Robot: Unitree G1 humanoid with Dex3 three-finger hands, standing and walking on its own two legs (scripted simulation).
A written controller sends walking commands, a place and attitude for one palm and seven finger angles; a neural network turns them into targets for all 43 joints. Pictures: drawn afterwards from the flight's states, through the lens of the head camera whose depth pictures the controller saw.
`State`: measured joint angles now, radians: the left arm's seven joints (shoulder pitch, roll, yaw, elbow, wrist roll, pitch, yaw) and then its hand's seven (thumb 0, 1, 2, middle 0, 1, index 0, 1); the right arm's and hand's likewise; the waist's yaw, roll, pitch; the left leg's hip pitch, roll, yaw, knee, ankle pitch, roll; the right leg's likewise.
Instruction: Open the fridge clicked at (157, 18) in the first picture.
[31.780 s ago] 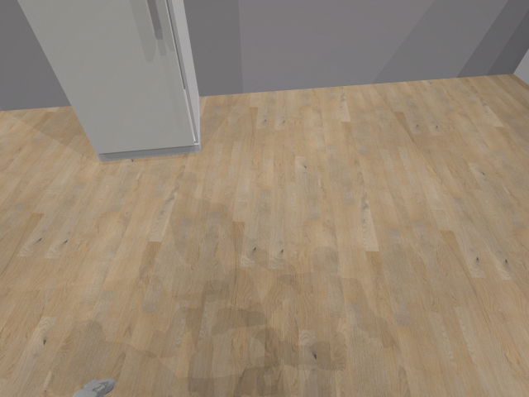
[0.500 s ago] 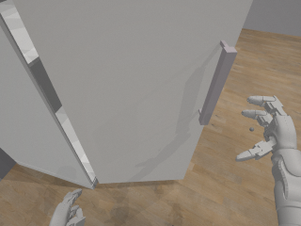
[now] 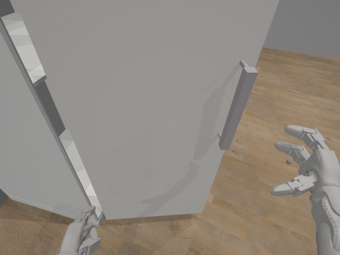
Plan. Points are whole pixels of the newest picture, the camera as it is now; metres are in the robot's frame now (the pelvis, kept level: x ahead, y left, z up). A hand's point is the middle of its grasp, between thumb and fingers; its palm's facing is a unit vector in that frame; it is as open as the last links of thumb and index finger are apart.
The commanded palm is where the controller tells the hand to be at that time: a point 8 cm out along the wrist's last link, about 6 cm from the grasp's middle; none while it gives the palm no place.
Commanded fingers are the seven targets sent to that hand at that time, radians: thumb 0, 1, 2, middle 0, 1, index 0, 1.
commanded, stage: draw the hand back to the body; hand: right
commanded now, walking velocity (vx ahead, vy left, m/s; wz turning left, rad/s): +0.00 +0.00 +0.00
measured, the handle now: (232, 109) +0.49 -0.16 +0.11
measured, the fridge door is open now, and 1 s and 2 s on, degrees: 70 70 70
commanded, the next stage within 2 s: step back with the hand held close in 1.28 s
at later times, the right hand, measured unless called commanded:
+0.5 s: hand (318, 184) +0.23 -0.26 +0.14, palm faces +0.46 +0.85 -0.27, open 12.8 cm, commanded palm +0.19 -0.29 +0.16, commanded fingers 0.00 -0.21 -0.57 0.22 0.70 0.22 0.70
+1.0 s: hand out of the picture +0.19 -0.28 +0.16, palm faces +0.51 +0.79 -0.35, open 8.0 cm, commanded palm +0.15 -0.31 +0.18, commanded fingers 0.00 -0.90 -0.90 0.20 0.30 0.20 0.30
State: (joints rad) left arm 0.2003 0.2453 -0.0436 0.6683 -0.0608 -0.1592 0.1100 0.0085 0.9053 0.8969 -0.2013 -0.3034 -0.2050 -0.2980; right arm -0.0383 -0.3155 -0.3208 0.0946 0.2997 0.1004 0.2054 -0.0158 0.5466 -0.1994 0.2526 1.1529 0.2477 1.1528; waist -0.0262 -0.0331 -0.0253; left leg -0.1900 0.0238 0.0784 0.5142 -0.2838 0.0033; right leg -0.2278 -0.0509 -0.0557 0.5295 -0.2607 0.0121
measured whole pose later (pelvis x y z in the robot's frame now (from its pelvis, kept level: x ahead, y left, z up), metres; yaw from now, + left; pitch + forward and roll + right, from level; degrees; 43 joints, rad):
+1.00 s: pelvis +0.01 -0.01 +0.01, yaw +0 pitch -7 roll +1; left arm 0.17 0.23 -0.01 0.70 0.01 -0.13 0.09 0.01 0.91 0.90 -0.20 -0.30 -0.20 -0.30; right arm 0.45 -0.33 -0.36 -0.35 0.08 -0.07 -0.12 0.01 -0.75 -0.83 0.22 0.39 0.21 0.39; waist -0.08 -0.05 0.05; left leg 0.00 0.02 0.07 0.34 -0.22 -0.01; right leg -0.05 -0.05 -0.07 0.39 -0.22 0.01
